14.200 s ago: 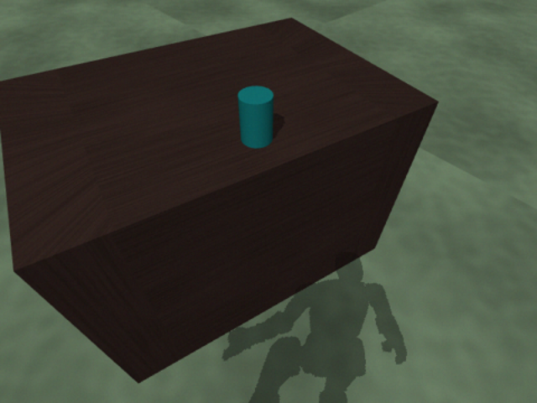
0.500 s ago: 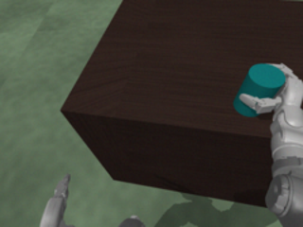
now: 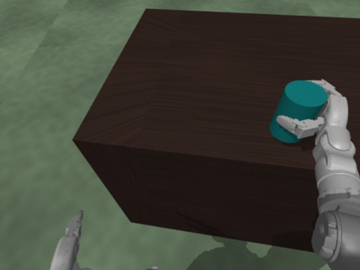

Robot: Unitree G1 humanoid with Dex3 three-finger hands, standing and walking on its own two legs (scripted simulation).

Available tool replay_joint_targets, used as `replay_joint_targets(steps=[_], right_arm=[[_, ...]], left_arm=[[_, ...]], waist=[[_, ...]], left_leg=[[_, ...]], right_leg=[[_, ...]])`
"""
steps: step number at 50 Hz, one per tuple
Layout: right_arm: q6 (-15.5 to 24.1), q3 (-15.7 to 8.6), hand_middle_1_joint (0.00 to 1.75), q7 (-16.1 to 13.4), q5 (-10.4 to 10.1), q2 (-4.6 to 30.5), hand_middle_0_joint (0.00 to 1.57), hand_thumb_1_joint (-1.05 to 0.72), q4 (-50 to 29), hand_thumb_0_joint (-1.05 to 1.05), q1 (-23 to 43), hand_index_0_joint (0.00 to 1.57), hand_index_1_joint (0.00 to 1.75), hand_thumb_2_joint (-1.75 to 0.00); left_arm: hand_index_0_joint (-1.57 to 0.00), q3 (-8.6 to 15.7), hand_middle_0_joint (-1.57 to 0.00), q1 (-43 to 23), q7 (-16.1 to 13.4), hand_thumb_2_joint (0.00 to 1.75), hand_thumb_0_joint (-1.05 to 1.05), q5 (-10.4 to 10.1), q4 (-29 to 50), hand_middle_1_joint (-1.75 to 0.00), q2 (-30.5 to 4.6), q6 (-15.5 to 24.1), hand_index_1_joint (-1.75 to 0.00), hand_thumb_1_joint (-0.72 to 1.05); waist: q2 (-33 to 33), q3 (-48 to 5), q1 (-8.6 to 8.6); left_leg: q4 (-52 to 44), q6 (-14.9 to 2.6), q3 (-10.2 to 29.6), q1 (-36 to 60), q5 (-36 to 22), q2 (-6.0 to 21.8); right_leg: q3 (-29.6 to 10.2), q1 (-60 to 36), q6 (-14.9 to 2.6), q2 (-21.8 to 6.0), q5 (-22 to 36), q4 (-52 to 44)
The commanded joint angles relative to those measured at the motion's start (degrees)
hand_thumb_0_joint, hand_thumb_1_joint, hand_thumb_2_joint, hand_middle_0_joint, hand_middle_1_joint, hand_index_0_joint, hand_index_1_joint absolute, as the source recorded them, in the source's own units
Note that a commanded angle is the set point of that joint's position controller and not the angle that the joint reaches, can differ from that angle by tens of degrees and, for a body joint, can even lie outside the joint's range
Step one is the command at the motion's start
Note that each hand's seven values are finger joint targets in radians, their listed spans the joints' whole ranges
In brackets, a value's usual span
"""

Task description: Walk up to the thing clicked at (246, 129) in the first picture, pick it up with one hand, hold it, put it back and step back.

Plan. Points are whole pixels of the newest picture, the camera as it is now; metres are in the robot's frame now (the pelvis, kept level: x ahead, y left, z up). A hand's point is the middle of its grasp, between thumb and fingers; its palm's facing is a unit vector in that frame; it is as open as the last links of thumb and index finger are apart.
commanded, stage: settle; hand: right
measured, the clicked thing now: (295, 113) +0.47 -0.20 +0.10
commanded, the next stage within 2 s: lift in 0.18 s
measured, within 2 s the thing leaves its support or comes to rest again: neither
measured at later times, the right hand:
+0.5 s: hand (303, 103) +0.46 -0.20 +0.14, palm faces +0.18 +0.98 -0.03, open 11.2 cm
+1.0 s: hand (321, 94) +0.40 -0.18 +0.22, palm faces +0.16 +0.99 -0.02, open 11.2 cm
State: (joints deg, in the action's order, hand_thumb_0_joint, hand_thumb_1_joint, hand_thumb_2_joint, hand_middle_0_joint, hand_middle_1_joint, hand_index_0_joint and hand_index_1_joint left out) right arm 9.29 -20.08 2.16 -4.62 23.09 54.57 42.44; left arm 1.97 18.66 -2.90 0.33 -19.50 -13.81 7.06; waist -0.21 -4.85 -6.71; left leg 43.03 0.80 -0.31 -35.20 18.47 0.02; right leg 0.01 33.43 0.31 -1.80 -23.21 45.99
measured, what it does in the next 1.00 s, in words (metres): stands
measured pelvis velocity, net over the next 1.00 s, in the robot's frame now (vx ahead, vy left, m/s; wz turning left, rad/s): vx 0.00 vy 0.01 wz -0.02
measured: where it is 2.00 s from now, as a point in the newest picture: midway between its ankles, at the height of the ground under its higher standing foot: outside the picture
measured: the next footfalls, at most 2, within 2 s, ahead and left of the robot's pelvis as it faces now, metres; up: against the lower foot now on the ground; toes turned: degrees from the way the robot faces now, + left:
none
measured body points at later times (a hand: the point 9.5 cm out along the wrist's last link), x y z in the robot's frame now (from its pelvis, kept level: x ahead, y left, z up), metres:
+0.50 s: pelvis +0.00 +0.00 +0.01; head +0.05 +0.00 +0.46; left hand +0.15 +0.26 -0.05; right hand +0.45 -0.25 +0.14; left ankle +0.03 +0.13 -0.71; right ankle -0.01 -0.12 -0.71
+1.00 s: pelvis +0.00 +0.01 +0.02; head -0.01 +0.03 +0.47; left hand +0.17 +0.26 -0.04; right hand +0.38 -0.23 +0.22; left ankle +0.03 +0.13 -0.71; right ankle -0.01 -0.12 -0.71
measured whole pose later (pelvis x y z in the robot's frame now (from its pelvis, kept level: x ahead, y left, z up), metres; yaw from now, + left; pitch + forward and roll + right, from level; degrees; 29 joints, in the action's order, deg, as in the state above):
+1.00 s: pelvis +0.00 +0.01 +0.02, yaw -1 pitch +1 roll +0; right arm -13.7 -14.7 1.6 -10.4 16.8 20.1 29.9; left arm 3.8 18.0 -4.9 -1.8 -25.6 -13.3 7.3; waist -3.1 -4.4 -0.9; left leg 35.3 0.5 -0.7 -20.4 16.4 1.0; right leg -0.2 17.7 0.7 -0.8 -19.3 35.5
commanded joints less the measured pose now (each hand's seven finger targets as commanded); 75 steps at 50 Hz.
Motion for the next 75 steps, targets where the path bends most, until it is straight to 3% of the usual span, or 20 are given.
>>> replay_joint_targets(steps=[1, 2, 4, 5, 7, 8, 10, 13, 16, 19, 20, 23, 28, 38, 46, 49, 54, 57, 61, 75], right_arm=[[6.6, -3.3, 1.44, 0.5, -2.8, 17.5, 1.23, -0.05, -22.8, 0.00, 38.5, 1.29, 1.44, -1.33], [6.9, -4.0, 1.44, 0.2, -2.8, 20.3, 1.24, -0.07, -26.8, 0.00, 43.2, 1.30, 1.44, -1.33], [5.2, -2.2, 1.46, 0.5, -3.1, 15.0, 1.23, -0.06, -16.1, 0.00, 33.6, 1.30, 1.47, -1.36], [4.8, -4.1, 1.46, 0.4, -3.2, 16.2, 1.23, -0.02, -13.4, 0.00, 29.6, 1.29, 1.46, -1.35], [6.6, -4.3, 1.45, 0.1, -3.2, 19.8, 1.23, -0.06, -27.1, 0.00, 43.4, 1.29, 1.45, -1.35], [6.0, -3.8, 1.47, -0.1, -2.6, 19.4, 1.23, -0.05, -23.7, 0.00, 41.1, 1.29, 1.47, -1.37], [4.4, -1.5, 1.46, 0.3, -2.9, 14.0, 1.22, -0.06, -13.5, 0.00, 31.6, 1.28, 1.46, -1.36], [6.1, -4.7, 1.47, 0.3, -2.7, 21.1, 1.22, -0.07, -27.3, 0.00, 43.2, 1.29, 1.47, -1.37], [4.1, -0.9, 1.46, 0.7, -3.2, 13.5, 1.22, 0.04, -19.7, 0.00, 34.7, 1.28, 1.46, -1.35], [4.6, -2.8, 1.45, 0.2, -3.4, 17.8, 1.23, -0.01, -29.4, 0.00, 41.1, 1.29, 1.45, -1.33], [3.6, -1.2, 1.46, 0.3, -3.5, 14.5, 1.24, 0.00, -23.1, 0.00, 35.3, 1.30, 1.46, -1.34], [4.0, -2.0, 1.43, -0.3, -4.1, 15.8, 1.22, 0.00, -30.9, 0.00, 37.3, 1.28, 1.43, -1.31], [1.3, -1.6, 1.43, -1.2, -4.6, 14.6, 1.24, -0.04, -32.5, 0.00, 33.3, 1.29, 1.43, -1.30], [-7.0, 2.0, 1.47, -1.4, -5.9, 9.5, 1.28, -0.06, -46.9, 0.00, 27.9, 1.33, 1.47, -1.33], [-16.0, 0.0, 1.46, -1.0, -7.6, 8.8, 1.26, -0.02, -54.3, 0.00, 21.8, 1.32, 1.46, -1.31], [-19.4, -0.8, 1.46, -1.1, -7.9, 9.3, 1.27, -0.04, -55.9, 0.00, 19.2, 1.32, 1.46, -1.31], [-22.4, -0.5, 1.45, -1.9, -8.4, 8.3, 1.26, -0.03, -64.5, 0.00, 20.5, 1.31, 1.45, -1.31], [-23.9, -0.5, 1.43, -2.3, -8.4, 8.2, 1.24, 0.01, -67.9, 0.00, 19.4, 1.29, 1.43, -1.29], [-26.8, 0.3, 1.43, -2.6, -8.6, 8.3, 1.23, 0.01, -71.2, 0.00, 20.1, 1.29, 1.44, -1.29], [-35.1, -1.6, 1.44, -1.6, -9.1, 7.7, 1.24, -0.03, -71.1, 0.00, 16.0, 1.30, 1.44, -1.31]], left_arm=[[-0.04, 3.0, -0.05, -6.9, -0.7, 0.07, 0.00, -0.6, 14.1, -0.05, -8.5, 3.7, -0.06, -0.56], [-0.04, 4.8, -0.05, -5.8, -1.1, 0.07, 0.00, -0.4, 13.6, -0.05, -10.1, 3.8, -0.05, -0.56], [-0.04, 4.1, -0.05, 1.7, -0.9, 0.07, 0.00, -0.6, 6.1, -0.05, -8.2, 3.0, -0.06, -0.56], [-0.04, 4.6, -0.05, 1.1, -0.8, 0.07, 0.00, -0.8, 5.3, -0.05, -8.6, 3.0, -0.05, -0.56], [-0.04, 3.9, -0.05, -6.1, -1.0, 0.07, 0.00, -0.6, 13.2, -0.05, -8.9, 4.1, -0.05, -0.56], [-0.04, 4.5, -0.04, -2.8, -1.3, 0.07, 0.00, -0.6, 11.5, -0.05, -9.0, 4.0, -0.05, -0.56], [-0.04, 2.8, -0.04, 3.8, -0.8, 0.07, 0.00, -0.8, 2.7, -0.05, -6.0, 3.0, -0.05, -0.56], [-0.04, 4.2, -0.04, -5.4, -1.1, 0.07, 0.00, -0.8, 11.5, -0.04, -8.6, 4.1, -0.05, -0.57], [-0.05, 4.3, -0.05, 0.9, -0.8, 0.06, 0.00, -0.8, 3.6, -0.06, -7.4, 3.2, -0.06, -0.55], [-0.04, 3.9, -0.04, -5.3, -1.1, 0.06, 0.00, -0.7, 8.0, -0.05, -8.3, 4.0, -0.05, -0.55], [-0.04, 2.6, -0.04, -3.6, -1.1, 0.06, 0.00, -0.8, 5.9, -0.05, -6.8, 3.8, -0.06, -0.56], [-0.04, 3.6, -0.04, -5.0, -1.5, 0.06, 0.00, -0.9, 8.5, -0.05, -8.3, 4.1, -0.06, -0.56], [-0.04, 4.1, -0.04, -3.1, -1.9, 0.05, 0.00, -1.1, 5.3, -0.05, -8.2, 3.5, -0.05, -0.54], [-0.04, 4.0, -0.04, -3.8, -2.2, 0.05, 0.00, -1.6, 5.5, -0.05, -6.7, 3.4, -0.05, -0.54], [-0.04, 3.0, -0.03, -3.5, -2.2, 0.05, 0.00, -2.1, 3.0, -0.05, -4.9, 3.1, -0.04, -0.53], [-0.04, 7.0, -0.03, -3.6, -2.6, 0.05, 0.00, -2.2, 1.4, -0.05, -8.5, 2.9, -0.04, -0.53], [-0.04, 6.6, -0.03, -7.8, -2.6, 0.05, 0.00, -2.3, 2.5, -0.05, -7.7, 3.9, -0.04, -0.53], [-0.03, 2.6, -0.03, -8.3, -2.5, 0.05, 0.00, -2.3, 0.8, -0.05, -3.8, 4.4, -0.04, -0.53], [-0.04, 5.8, -0.03, -11.6, -3.7, 0.05, 0.00, -2.2, 1.7, -0.05, -8.4, 5.5, -0.04, -0.53], [-0.04, 5.0, -0.04, -10.7, -3.1, 0.05, 0.00, -2.5, -2.7, -0.04, -6.7, 7.4, -0.04, -0.54]], waist=[[-5.8, -31.6, 0.79], [-7.4, -33.5, 0.43], [-4.4, -22.9, 0.32], [-3.5, -20.7, 0.71], [-6.4, -30.8, 0.78], [-5.5, -30.0, 0.39], [-4.1, -18.2, 0.25], [-7.3, -33.6, 1.56], [-8.1, -24.5, 0.71], [-9.7, -33.0, 2.14], [-7.4, -27.3, 2.02], [-7.1, -33.0, 2.75], [-7.4, -28.2, 3.00], [-5.7, -22.6, 4.96], [-2.9, -19.0, 6.29], [-0.8, -15.7, 5.42], [0.1, -15.2, 6.00], [-0.7, -16.1, 7.45], [-2.0, -16.1, 6.30], [-0.8, -11.7, 7.08]], left_leg=[[-4.0, -0.98, -0.9, 14.7, -21.0, -0.8], [-3.9, -1.03, -0.8, 15.3, -20.8, -0.7], [-5.1, -1.03, -1.0, 13.3, -17.6, -0.8], [-5.9, -0.75, -0.8, 12.4, -16.6, -0.8], [-5.4, -0.66, -0.1, 15.9, -19.2, -0.4], [-5.0, -0.67, -0.1, 16.2, -20.2, -0.4], [-6.0, -0.90, -0.7, 12.6, -17.6, -0.8], [-4.5, -0.78, 0.4, 19.0, -24.6, 0.0], [-5.5, -1.28, -0.5, 14.0, -21.5, -0.7], [-5.5, -1.32, -0.7, 15.9, -22.5, -0.7], [-5.9, -1.35, -1.3, 15.3, -20.9, -1.0], [-6.2, -1.36, -1.2, 19.0, -23.2, -0.9], [-7.1, -1.41, -1.5, 18.1, -23.0, -0.9], [-9.4, -1.20, -1.9, 19.7, -21.2, -0.5], [-11.5, -0.44, -1.8, 22.2, -18.6, 0.3], [-12.5, 0.02, -2.0, 21.2, -17.3, 0.5], [-13.7, -0.01, -2.0, 21.4, -12.6, 0.5], [-13.7, -0.04, -2.0, 23.0, -13.0, 0.8], [-14.1, -0.08, -2.0, 22.2, -11.6, 0.9], [-15.2, 0.23, -2.8, 21.9, -10.5, 0.8]], right_leg=[[0.0, -16.5, -0.32, 0.9, 24.2, -5.7], [0.1, -17.1, -0.31, 0.9, 23.1, -5.7], [0.3, -12.5, -0.64, 1.3, 18.6, -7.0], [0.4, -12.0, -0.93, 1.4, 17.4, -7.5], [0.7, -16.0, -0.81, 1.2, 19.7, -7.1], [0.9, -15.7, -0.78, 1.3, 20.2, -6.6], [0.6, -11.3, -0.78, 1.5, 18.2, -7.8], [1.1, -17.0, -0.55, 1.5, 24.6, -6.5], [0.3, -16.6, 0.03, 1.2, 25.0, -7.6], [0.2, -20.7, 0.19, 0.9, 27.7, -7.3], [-0.1, -18.3, 0.29, 0.7, 26.9, -8.0], [-0.1, -21.3, 0.40, 0.6, 29.4, -8.4], [-0.1, -22.2, 0.51, 0.5, 30.4, -9.8], [0.2, -24.1, 0.09, 0.8, 28.0, -12.5], [1.0, -22.7, -0.73, 1.9, 20.6, -14.4], [1.1, -22.2, -1.08, 2.2, 18.6, -14.9], [0.7, -23.0, -1.29, 2.2, 14.2, -16.1], [0.7, -22.9, -1.36, 2.4, 14.9, -16.0], [0.6, -24.4, -1.36, 2.5, 13.7, -16.5], [0.4, -22.2, -1.31, 2.8, 12.8, -17.2]])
